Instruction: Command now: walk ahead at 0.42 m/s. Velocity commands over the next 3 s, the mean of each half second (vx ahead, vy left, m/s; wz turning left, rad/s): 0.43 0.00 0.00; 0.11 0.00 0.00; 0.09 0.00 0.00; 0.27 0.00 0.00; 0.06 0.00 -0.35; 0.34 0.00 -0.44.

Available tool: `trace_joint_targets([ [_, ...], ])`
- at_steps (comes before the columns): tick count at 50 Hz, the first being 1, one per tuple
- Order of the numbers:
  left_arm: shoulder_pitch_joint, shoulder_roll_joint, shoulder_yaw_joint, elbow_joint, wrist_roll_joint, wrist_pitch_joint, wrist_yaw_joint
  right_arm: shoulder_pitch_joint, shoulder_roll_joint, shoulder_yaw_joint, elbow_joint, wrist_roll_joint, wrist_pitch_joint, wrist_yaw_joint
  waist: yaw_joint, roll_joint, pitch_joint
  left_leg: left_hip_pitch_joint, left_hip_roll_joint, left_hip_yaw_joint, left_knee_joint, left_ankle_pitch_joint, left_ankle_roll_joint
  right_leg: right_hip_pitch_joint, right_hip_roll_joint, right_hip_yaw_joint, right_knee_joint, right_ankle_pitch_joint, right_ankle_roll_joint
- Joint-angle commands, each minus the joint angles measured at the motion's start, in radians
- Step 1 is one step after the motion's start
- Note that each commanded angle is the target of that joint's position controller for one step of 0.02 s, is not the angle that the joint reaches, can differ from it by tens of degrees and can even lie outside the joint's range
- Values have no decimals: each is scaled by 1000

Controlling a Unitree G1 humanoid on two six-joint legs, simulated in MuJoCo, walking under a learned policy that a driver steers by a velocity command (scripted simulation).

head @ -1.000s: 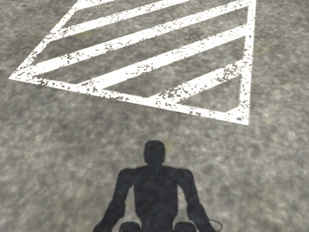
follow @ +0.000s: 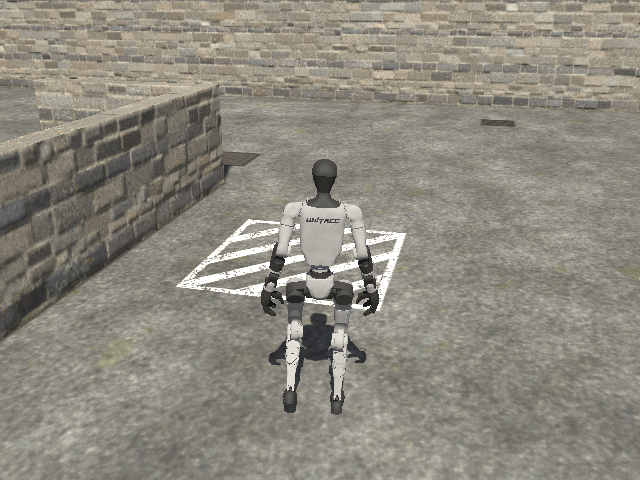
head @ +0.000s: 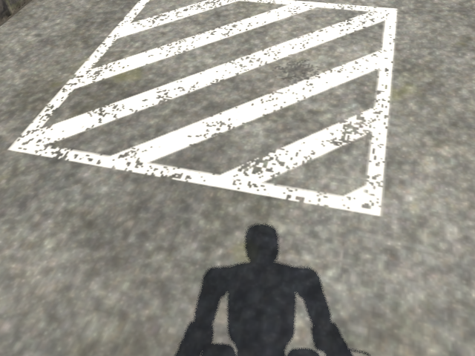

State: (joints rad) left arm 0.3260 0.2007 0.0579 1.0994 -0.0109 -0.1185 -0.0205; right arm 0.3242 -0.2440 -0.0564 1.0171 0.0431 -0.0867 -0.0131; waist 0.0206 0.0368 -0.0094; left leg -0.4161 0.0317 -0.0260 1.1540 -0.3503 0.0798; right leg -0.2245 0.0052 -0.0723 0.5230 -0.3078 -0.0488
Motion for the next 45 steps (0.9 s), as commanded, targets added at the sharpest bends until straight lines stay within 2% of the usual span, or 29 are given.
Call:
trace_joint_targets([
  [1, 10, 89, -7, -40, 9, -8, -8, -52, -82, -23, -76, -13, -22, 4, -16, -118, 113, -321, 111, -37, -2, 160, 16, 138, -253, 341, -395, 24, -105],
  [3, 86, 89, -11, -22, 13, -3, 4, -70, -60, -24, -74, -16, -7, 10, -7, -119, 107, -308, 107, 2, -60, 215, -10, 152, -217, 246, -399, 215, -107],
  [5, 128, 113, -9, -18, 16, 1, 19, -147, -43, -22, -104, -21, 2, 11, 4, -98, 115, -358, 105, 15, -143, 265, -35, 180, -219, 209, -405, 343, -121],
  [9, 149, 127, -9, -38, 16, 13, 37, -333, -18, -8, -169, -19, -2, 23, 38, -100, 139, -332, 73, 48, -411, 400, -55, 169, -199, 140, -438, 368, -116],
  [13, 211, 130, -2, -27, 3, 20, 41, -452, -18, 3, -209, -13, -10, 45, 62, -99, 174, -310, 42, 69, -559, 431, -37, 245, -225, 110, -436, 381, -123],
  [16, 208, 146, 10, -27, -1, 31, 43, -487, -34, 4, -237, -10, -23, 65, 38, -112, 164, -279, 23, 72, -624, 370, 2, 343, -261, 93, -367, 530, -114],
  [18, 177, 178, 21, -40, 4, 39, 44, -398, -84, -17, -224, -11, -27, 65, -28, -157, 72, -115, -35, 105, -623, 300, 35, 388, -268, 82, -235, 881, -94],
  [19, 152, 183, 22, -46, 10, 49, 44, -255, -125, -39, -186, -15, -27, 60, -105, -179, -14, 62, -77, 128, -631, 301, 59, 375, -238, 59, -61, 1058, -71],
  [20, 132, 174, 16, -60, 13, 52, 42, -84, -170, -59, -136, -24, -25, 51, -183, -175, -118, 334, -41, 88, -634, 412, 92, 238, -191, 42, 165, 1018, -29],
  [21, 203, 88, -9, -84, 22, 43, 33, 76, -259, -77, -101, -65, -22, 42, -166, 8, -301, 765, 230, -254, -583, 593, 216, -141, -64, 21, 556, 576, 31],
  [22, 292, 13, -34, -50, 3, 18, 23, 83, -229, -61, -86, -63, -15, 44, -124, 195, -488, 911, 426, -654, -736, 724, 347, -310, 98, 154, 873, -299, 62],
  [23, 213, 108, -5, -62, -22, 0, 21, 15, -172, -42, -95, -50, -11, 47, -129, 110, -401, 769, 368, -537, -755, 754, 293, -342, 39, 266, 949, -285, 43],
  [24, 113, 132, 0, -97, -36, -3, 27, -99, -123, -26, -114, -44, -11, 45, -93, 72, -234, 592, 330, -339, -761, 830, 247, -379, -19, 201, 914, -237, 38],
  [25, 62, 125, 3, -106, -22, 3, 38, -168, -92, -13, -117, -44, -19, 51, -55, -24, -134, 419, 283, -227, -804, 869, 214, -352, -65, 159, 836, -179, 43],
  [26, 54, 127, 16, -107, -10, 18, 49, -201, -61, -4, -114, -46, -28, 52, -22, -28, -94, 309, 243, -158, -842, 849, 187, -299, -97, 148, 765, -143, 41],
  [27, 82, 102, 16, -103, -6, 35, 53, -208, -59, -1, -101, -58, -29, 55, 4, -10, -76, 216, 219, -116, -874, 841, 178, -223, -108, 145, 725, -115, 39],
  [29, 114, 51, 10, -99, -2, 61, 58, -214, -62, 3, -81, -73, -32, 51, 39, 12, -61, 110, 196, -52, -906, 892, 192, -147, -111, 133, 624, -76, 49],
  [31, 69, 55, 10, -124, 5, 73, 67, -234, -84, 3, -71, -80, -31, 37, 56, 38, -59, 82, 173, 2, -911, 916, 189, -135, -114, 124, 453, -13, 65],
  [33, -4, 66, 6, -144, 12, 82, 68, -229, -106, 1, -65, -74, -18, 22, 37, 50, -83, 95, 157, 28, -908, 852, 171, -101, -111, 110, 300, 83, 74],
  [35, -55, 87, 10, -153, 8, 94, 65, -197, -127, -2, -50, -66, -2, 13, 14, 49, -95, 115, 163, 12, -919, 688, 162, -72, -99, 101, 218, 142, 81],
  [38, -105, 106, 17, -160, 9, 107, 63, -185, -113, 4, -36, -54, 18, 8, 8, 42, -50, 104, 163, -27, -911, 364, 136, -30, -85, 94, 87, 153, 67],
  [40, -103, 116, 21, -150, 27, 105, 63, -157, -74, 17, -22, -40, 25, 6, 19, 8, -17, 83, 110, -30, -858, 170, 69, 50, -81, 92, -77, 241, 41],
  [41, -96, 151, 27, -152, 32, 103, 66, -114, -51, 24, -12, -49, 25, 5, -1, -43, -16, 66, 68, -15, -806, 88, 22, 96, -140, 152, -108, 383, 23],
  [42, -120, 210, 36, -159, 22, 103, 70, -27, -51, 19, 0, -59, 23, 6, -78, -157, -12, 30, -12, 36, -759, 8, -16, 114, -192, 198, -86, 463, -18],
  [43, -139, 165, 29, -139, 15, 102, 63, -9, -26, 24, 5, -57, 33, -4, -89, -230, -27, 115, -27, 72, -769, 26, -35, 20, -180, 203, -119, 253, -40],
  [44, -162, 120, 23, -141, 11, 99, 54, -58, -54, 20, 2, -56, 43, -10, -65, -187, 12, 156, -25, 76, -762, 58, -46, -43, -138, 186, -138, 153, -19],
  [45, -174, 108, 19, -140, 16, 94, 51, -83, -68, 16, -1, -51, 53, -15, -56, -151, 15, 166, -17, 72, -755, 83, -44, -52, -118, 163, -135, 158, 2],
])
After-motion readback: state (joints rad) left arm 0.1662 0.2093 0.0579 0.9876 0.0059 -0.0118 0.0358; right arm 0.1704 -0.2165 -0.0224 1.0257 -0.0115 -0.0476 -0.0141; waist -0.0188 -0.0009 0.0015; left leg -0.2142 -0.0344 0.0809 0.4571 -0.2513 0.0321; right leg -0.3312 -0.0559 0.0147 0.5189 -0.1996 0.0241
